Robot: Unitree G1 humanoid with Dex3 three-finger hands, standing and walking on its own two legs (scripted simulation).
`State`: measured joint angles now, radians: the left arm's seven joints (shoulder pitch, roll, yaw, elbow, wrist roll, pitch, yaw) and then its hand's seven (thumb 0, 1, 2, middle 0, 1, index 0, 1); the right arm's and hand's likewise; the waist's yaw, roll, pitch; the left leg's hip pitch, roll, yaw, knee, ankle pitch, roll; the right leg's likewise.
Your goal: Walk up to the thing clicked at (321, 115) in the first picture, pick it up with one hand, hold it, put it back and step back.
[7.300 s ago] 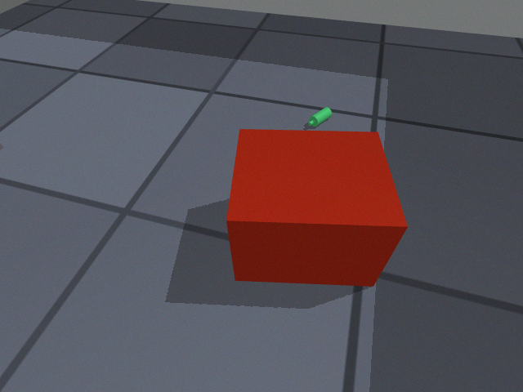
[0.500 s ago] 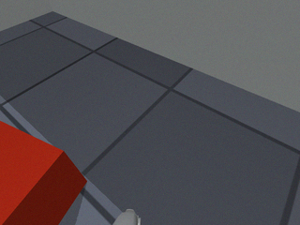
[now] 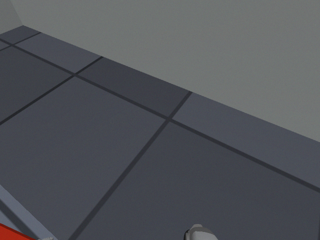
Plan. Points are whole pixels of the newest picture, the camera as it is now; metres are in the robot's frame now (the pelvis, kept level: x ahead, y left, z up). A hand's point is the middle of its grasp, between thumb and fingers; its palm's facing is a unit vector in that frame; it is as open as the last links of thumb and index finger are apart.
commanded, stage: walk up
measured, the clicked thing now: out of the picture +0.48 +1.56 -0.74
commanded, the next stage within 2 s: none
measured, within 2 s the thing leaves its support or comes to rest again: neither
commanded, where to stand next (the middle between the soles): +0.79 +0.05 m, yaw +1 degrees
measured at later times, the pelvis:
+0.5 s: pelvis +0.23 -0.01 -0.01, yaw +3 degrees
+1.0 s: pelvis +0.43 +0.02 +0.00, yaw +1 degrees
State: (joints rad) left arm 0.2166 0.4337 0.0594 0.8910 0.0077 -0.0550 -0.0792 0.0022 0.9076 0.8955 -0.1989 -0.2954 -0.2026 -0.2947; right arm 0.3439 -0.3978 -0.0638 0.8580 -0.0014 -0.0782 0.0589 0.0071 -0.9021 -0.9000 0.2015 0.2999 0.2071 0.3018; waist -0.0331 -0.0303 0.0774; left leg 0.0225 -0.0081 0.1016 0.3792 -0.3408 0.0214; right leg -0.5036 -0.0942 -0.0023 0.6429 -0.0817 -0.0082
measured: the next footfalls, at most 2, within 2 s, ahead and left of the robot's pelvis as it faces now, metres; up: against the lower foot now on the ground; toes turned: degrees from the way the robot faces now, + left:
right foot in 0.08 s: +0.22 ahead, -0.14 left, +0.00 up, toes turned -3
left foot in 0.54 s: +0.41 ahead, +0.13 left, +0.00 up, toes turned +7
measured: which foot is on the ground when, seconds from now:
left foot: down 0.00-0.12, up 0.14-0.52, down 0.54-1.00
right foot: up 0.00-0.06, down 0.08-0.58, up 0.60-1.00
